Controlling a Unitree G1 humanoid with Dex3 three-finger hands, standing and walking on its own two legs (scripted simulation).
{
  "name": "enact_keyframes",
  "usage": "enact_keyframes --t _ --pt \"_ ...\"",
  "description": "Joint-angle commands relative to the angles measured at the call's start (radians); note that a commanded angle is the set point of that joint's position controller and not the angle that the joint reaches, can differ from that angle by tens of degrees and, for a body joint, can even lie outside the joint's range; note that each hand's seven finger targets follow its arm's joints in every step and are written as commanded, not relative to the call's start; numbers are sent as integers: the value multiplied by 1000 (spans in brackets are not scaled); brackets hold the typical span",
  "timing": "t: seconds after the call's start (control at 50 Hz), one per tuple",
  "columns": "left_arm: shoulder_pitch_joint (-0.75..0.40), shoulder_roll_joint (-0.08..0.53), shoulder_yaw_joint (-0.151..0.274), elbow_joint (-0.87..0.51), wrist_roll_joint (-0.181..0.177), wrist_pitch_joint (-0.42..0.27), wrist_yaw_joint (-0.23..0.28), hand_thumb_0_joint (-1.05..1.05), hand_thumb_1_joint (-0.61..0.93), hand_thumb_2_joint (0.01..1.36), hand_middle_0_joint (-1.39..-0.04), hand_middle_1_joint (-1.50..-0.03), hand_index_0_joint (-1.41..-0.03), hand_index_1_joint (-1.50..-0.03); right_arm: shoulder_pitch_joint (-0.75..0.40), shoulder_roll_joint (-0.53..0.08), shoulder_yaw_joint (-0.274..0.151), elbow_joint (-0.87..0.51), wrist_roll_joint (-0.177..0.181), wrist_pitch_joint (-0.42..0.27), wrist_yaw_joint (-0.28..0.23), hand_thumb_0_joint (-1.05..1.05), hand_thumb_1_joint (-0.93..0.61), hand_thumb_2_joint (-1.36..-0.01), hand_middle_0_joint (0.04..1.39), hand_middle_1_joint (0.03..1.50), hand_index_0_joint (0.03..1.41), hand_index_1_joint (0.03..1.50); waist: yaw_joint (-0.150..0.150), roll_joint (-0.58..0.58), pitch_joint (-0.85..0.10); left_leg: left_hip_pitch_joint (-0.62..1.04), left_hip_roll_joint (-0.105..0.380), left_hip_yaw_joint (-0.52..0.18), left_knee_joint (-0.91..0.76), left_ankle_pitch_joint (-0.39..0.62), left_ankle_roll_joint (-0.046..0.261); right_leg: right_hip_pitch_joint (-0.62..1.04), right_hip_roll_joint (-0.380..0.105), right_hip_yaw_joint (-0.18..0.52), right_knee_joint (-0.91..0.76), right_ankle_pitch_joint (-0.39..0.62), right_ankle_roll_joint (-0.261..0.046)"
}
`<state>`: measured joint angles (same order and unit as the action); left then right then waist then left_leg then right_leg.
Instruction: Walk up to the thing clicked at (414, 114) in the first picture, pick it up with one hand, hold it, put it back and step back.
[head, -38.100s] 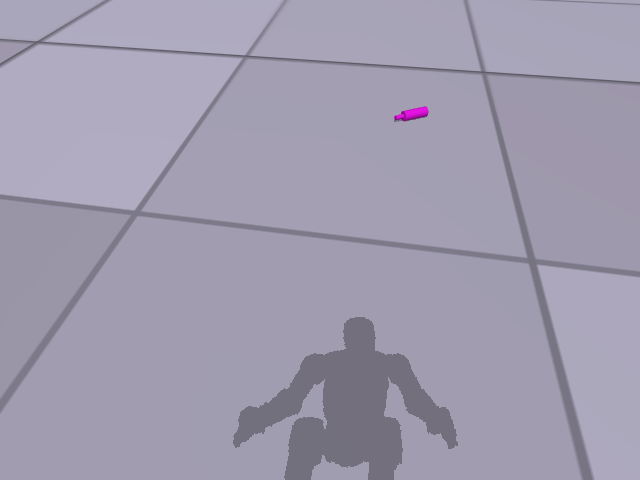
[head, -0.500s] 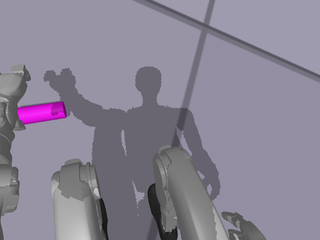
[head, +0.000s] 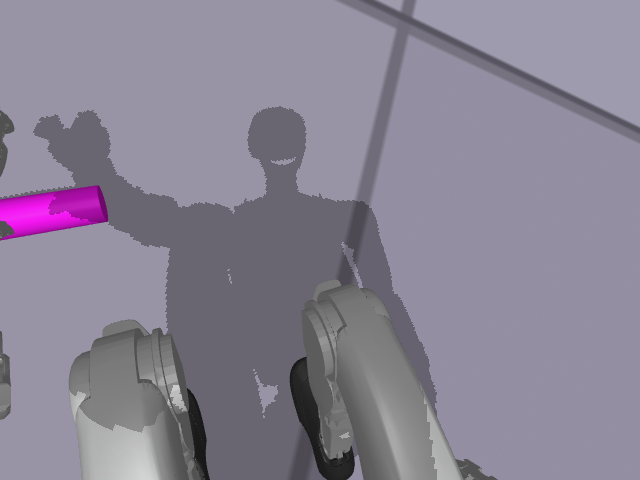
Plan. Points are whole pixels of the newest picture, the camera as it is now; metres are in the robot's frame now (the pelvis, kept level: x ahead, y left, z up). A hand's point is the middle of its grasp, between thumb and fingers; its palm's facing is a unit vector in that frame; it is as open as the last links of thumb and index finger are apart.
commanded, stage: home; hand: left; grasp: from above
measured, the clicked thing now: (27, 215) +0.50 +0.33 -0.31
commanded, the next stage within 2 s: none
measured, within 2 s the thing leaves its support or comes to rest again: neither
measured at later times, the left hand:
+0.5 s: hand out of the picture +0.31 +0.28 +0.06, palm faces -0.17 -0.74 -0.65, open 7.6 cm
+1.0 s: hand out of the picture +0.24 +0.23 +0.27, palm faces +0.23 -0.95 -0.23, open 7.4 cm
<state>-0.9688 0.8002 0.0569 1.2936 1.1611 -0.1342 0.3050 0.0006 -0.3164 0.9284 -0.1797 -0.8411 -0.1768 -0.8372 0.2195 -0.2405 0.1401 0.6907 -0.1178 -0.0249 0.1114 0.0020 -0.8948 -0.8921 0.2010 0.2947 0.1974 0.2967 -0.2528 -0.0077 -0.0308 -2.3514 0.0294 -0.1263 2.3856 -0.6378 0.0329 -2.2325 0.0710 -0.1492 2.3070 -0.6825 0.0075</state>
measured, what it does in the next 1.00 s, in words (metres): rises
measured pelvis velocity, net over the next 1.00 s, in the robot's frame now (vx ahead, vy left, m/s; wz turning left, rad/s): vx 0.07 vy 0.01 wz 0.19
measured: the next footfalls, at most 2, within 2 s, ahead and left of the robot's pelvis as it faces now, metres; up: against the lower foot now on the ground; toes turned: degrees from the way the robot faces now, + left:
none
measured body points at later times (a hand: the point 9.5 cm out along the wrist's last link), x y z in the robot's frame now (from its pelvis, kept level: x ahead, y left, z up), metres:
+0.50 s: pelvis +0.01 +0.00 +0.18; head +0.16 +0.06 +0.60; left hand +0.31 +0.32 +0.10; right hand +0.22 -0.24 +0.07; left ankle +0.08 +0.12 -0.30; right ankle +0.10 -0.11 -0.30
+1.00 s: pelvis +0.07 +0.01 +0.35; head +0.13 +0.04 +0.79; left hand +0.22 +0.28 +0.29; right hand +0.26 -0.20 +0.27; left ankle +0.08 +0.12 -0.30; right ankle +0.10 -0.11 -0.30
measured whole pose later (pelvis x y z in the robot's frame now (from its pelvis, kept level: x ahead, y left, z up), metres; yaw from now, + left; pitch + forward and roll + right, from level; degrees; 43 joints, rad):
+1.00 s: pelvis +0.07 +0.01 +0.35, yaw +11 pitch +17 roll -4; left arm 0.32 0.25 0.05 0.03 -0.06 0.41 0.08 0.01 0.90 0.90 -0.20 -0.30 -0.20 -0.30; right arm 0.27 -0.21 0.07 0.54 0.04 -0.14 -0.16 0.01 -0.91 -0.90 0.20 0.30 0.20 0.30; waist -0.07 0.04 -0.18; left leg -0.97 0.00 -0.07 1.18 -0.51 0.01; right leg -0.87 0.05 -0.05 1.10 -0.53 -0.01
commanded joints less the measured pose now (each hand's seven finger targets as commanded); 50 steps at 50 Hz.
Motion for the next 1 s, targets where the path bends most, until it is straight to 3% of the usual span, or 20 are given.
enact_keyframes --t 0.0,0.06,0.12,0.14,0.18,0.2,0.26,0.3,0.42,0.48,0.52,0.54,0.6,0.66,0.7,0.74,0.84,0.98 --pt "-216 231 48 -307 -116 51 -26 0 137 825 -209 -467 -196 -479 216 -288 -141 -36 35 10 -6 0 -892 -897 200 299 199 299 77 395 -890 743 -7 49 -335 239 -7 432 22 -9 -316 278 -51" --pt "-90 181 64 -458 -207 83 -87 0 377 795 -192 -359 -186 -365 199 -274 -180 -67 67 26 -9 0 -896 -899 200 300 200 300 131 380 -905 796 -9 43 -423 199 -8 457 15 10 -374 231 -60" --pt "65 71 52 -526 -332 118 -149 0 617 795 -184 -291 -182 -292 158 -246 -188 -77 95 34 -16 0 -899 -899 200 300 200 300 126 265 -799 761 -8 29 -486 159 4 479 13 24 -433 212 -52" --pt "108 59 49 -573 -368 127 -165 0 694 796 -182 -278 -182 -278 150 -237 -185 -83 102 34 -22 0 -899 -900 200 300 200 300 138 240 -781 758 -7 28 -509 148 6 509 15 29 -455 207 -51" --pt "171 17 43 -671 -431 142 -195 0 854 895 -199 -301 -199 -301 125 -225 -191 -102 112 35 -31 0 -899 -900 200 300 200 300 146 233 -774 808 -4 20 -563 134 6 544 9 37 -497 200 -49" --pt "201 -19 26 -696 -464 150 -210 0 897 900 -200 -299 -200 -300 106 -227 -193 -106 114 33 -36 0 -900 -900 200 300 200 300 138 217 -721 810 -1 9 -595 102 4 544 6 36 -519 179 -51" --pt "265 -92 7 -822 -561 159 -238 0 900 900 -200 -299 -200 -299 68 -212 -199 -129 129 21 -52 0 -900 -900 200 300 200 300 135 212 -705 867 4 2 -674 51 4 598 1 49 -577 162 -47" --pt "342 -100 21 -860 -609 170 -240 0 900 900 -200 -298 -200 -299 44 -211 -201 -140 136 8 -65 0 -899 -900 200 300 200 300 148 195 -674 912 4 3 -725 27 2 635 -3 56 -625 149 -45" --pt "507 -174 29 -1045 -760 212 -225 0 900 900 -200 -298 -200 -299 -25 -190 -197 -174 154 -40 -109 0 -899 -900 200 300 200 300 167 178 -680 1062 -5 27 -840 45 -2 789 -11 83 -764 152 -43" --pt "638 -230 25 -1045 -835 250 -220 0 900 902 -201 -300 -200 -300 -56 -182 -193 -183 161 -61 -134 0 -899 -900 200 300 200 300 164 159 -592 1109 -7 11 -927 -3 -4 835 -14 92 -835 120 -39" --pt "672 -220 46 -1120 -885 273 -213 0 900 904 -201 -301 -200 -302 -71 -174 -187 -203 165 -72 -147 0 -899 -900 200 300 200 300 174 150 -605 1153 -12 16 -969 -17 -1 908 -15 104 -893 104 -37" --pt "710 -248 31 -1136 -913 286 -213 0 901 903 -201 -300 -200 -301 -80 -167 -185 -213 167 -78 -154 0 -899 -900 200 300 200 300 168 146 -592 1169 -14 23 -990 -13 0 936 -13 108 -922 104 -36" --pt "801 -270 46 -1198 -998 325 -205 0 900 901 -200 -299 -200 -299 -96 -153 -175 -236 170 -95 -174 0 -899 -900 200 300 200 300 174 126 -566 1236 -18 33 -1057 4 2 1029 -15 117 -1005 110 -34" --pt "853 -305 36 -1257 -1063 355 -204 0 901 903 -201 -301 -200 -301 -78 -139 -169 -242 170 -113 -193 0 -900 -900 200 300 200 300 157 124 -560 1320 -21 53 -1103 101 1 1126 -18 121 -1076 185 -33" --pt "943 -335 37 -1258 -1094 381 -204 0 900 900 -200 -299 -200 -299 -67 -130 -157 -243 171 -122 -208 0 -900 -900 200 300 200 300 169 122 -491 1373 -17 39 -1171 104 -3 1163 -21 117 -1124 188 -34" --pt "978 -359 44 -1287 -1120 400 -205 0 900 900 -200 -299 -200 -299 -55 -128 -153 -244 170 -131 -220 0 -900 -900 200 300 200 300 173 135 -481 1449 -9 9 -1232 129 -11 1193 -23 110 -1150 211 -35" --pt "1129 -415 49 -1371 -1192 461 -207 0 900 900 -200 -299 -200 -299 -17 -105 -131 -270 167 -152 -258 0 -900 -900 200 299 200 299 181 110 -430 1559 -18 42 -1324 262 -10 1369 -23 106 -1283 315 -33" --pt "1347 -464 41 -1520 -1234 517 -220 0 900 900 -200 -299 -200 -299 33 -87 -124 -313 156 -181 -298 0 -900 -900 200 299 200 299 195 108 -347 1711 -22 59 -1453 409 -17 1551 -24 92 -1420 437 -30"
